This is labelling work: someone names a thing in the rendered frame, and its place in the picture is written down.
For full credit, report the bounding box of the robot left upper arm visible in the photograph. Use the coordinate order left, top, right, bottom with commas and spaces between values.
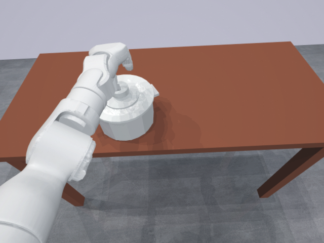
0, 121, 96, 243

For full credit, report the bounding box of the pot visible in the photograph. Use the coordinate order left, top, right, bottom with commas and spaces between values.
99, 84, 159, 141

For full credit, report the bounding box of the table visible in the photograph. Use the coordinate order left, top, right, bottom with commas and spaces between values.
0, 42, 324, 207

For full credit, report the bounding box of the left robot forearm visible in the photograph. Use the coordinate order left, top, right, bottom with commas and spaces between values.
26, 50, 118, 164

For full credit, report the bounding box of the knob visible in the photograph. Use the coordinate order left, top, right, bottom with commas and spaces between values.
113, 81, 129, 99

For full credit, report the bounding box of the left robot hand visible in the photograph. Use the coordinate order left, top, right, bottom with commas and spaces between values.
89, 43, 133, 92

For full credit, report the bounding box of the lid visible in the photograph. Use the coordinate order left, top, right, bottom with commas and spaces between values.
100, 74, 154, 124

